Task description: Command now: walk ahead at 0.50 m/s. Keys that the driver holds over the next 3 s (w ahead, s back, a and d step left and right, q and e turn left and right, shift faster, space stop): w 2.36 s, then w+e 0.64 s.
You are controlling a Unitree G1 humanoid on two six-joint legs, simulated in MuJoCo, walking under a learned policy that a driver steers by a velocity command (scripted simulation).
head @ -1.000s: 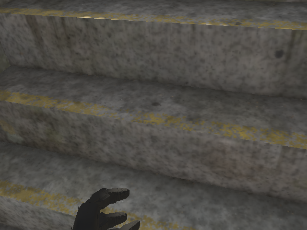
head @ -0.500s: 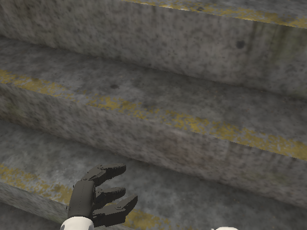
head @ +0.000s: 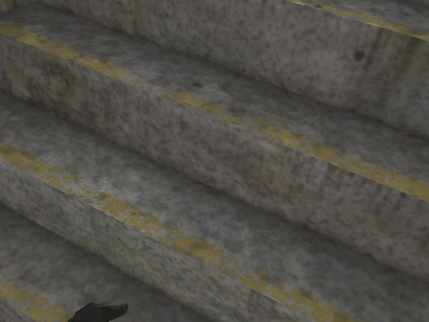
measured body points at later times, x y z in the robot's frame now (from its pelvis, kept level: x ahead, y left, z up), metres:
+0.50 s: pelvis -0.16 +0.13 -0.18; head -0.15 +0.14 +0.27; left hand +0.13 +0.32 -0.18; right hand -0.09 -0.11 -0.30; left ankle -0.20 +0.18 -0.92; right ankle -0.04 -0.04 -0.70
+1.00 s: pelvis -0.34 +0.29 -0.45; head -0.34 +0.33 +0.00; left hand -0.03 +0.46 -0.47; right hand -0.32 +0.03 -0.55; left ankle -0.31 +0.37 -1.17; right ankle -0.35 +0.14 -0.86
